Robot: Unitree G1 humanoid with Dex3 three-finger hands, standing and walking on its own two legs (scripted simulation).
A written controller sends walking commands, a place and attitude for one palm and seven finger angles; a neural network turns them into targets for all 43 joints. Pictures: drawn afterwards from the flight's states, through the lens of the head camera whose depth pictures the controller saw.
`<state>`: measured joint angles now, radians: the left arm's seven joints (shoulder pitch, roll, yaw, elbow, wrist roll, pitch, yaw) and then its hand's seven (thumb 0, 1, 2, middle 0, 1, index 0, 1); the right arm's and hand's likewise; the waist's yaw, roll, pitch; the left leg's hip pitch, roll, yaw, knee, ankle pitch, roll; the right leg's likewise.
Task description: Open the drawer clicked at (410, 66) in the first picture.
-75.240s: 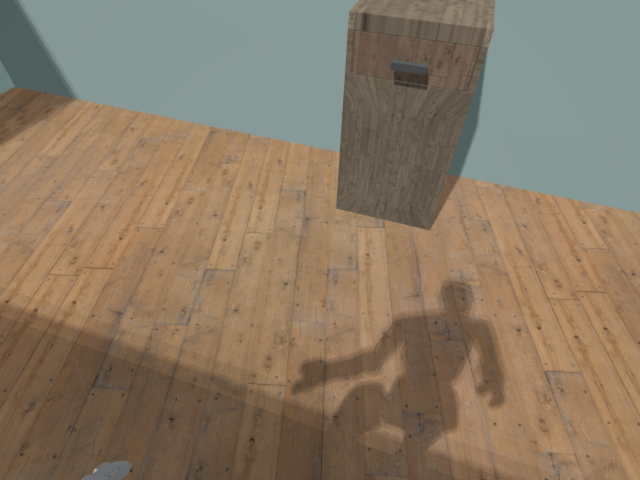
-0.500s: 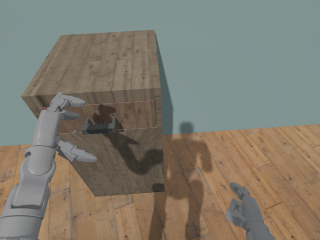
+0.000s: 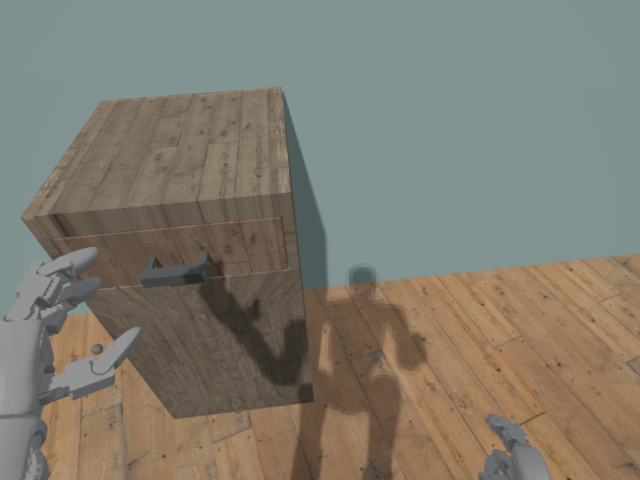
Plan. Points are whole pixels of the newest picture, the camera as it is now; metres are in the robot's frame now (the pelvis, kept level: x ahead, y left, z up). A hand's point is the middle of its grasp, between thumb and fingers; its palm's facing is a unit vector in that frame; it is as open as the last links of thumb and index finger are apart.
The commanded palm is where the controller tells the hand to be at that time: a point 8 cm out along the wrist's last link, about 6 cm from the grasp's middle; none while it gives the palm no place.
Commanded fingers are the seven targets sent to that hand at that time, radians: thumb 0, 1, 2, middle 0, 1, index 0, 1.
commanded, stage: draw the hand back to the body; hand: left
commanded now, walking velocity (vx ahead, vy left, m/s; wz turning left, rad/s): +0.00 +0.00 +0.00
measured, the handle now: (177, 267) +0.48 +0.32 -0.05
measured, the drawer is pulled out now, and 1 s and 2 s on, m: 0.00 0.00 0.00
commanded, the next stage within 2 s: step back with the hand held close in 0.36 s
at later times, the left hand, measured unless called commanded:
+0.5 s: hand (74, 377) +0.17 +0.24 +0.15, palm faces +0.39 -0.85 -0.36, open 7.4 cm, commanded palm +0.12 +0.28 +0.17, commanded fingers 0.00 0.90 0.90 -0.20 -0.30 -0.20 -0.30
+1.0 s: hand (13, 411) +0.14 +0.29 +0.14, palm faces +0.32 -0.83 -0.46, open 7.4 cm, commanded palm +0.08 +0.33 +0.17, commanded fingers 0.00 0.90 0.90 -0.20 -0.30 -0.20 -0.30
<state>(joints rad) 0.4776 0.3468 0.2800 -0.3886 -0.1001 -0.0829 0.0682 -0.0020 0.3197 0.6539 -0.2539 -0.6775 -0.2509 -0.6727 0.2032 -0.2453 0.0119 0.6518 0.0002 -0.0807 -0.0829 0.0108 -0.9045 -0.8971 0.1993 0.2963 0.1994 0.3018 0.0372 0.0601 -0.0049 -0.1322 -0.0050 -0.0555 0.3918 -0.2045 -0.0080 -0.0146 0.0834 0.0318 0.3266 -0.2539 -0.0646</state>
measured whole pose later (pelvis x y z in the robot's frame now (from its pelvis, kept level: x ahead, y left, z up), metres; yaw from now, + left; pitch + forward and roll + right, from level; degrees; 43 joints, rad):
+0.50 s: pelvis -0.01 +0.00 +0.00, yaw +1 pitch -4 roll +0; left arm 0.52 0.32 0.27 -0.44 -0.08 -0.08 0.09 0.01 0.88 0.90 -0.21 -0.31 -0.21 -0.31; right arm 0.18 -0.21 0.03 0.65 -0.01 -0.11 -0.08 0.01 -0.90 -0.90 0.20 0.30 0.20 0.30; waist 0.07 0.06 0.00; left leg -0.13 -0.01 -0.07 0.40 -0.19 -0.01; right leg 0.00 0.08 0.02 0.32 -0.24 -0.06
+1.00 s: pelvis -0.05 +0.05 -0.01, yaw +1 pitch +2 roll -2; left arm 0.66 0.40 0.34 -0.60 -0.06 -0.15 0.13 0.01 0.89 0.90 -0.21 -0.31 -0.21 -0.30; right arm 0.16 -0.20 -0.01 0.55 0.01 0.00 -0.06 0.01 -0.90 -0.90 0.20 0.30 0.20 0.30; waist 0.00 0.00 0.00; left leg -0.36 -0.05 -0.04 0.45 -0.13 0.05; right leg -0.25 0.04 0.03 0.43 -0.21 0.00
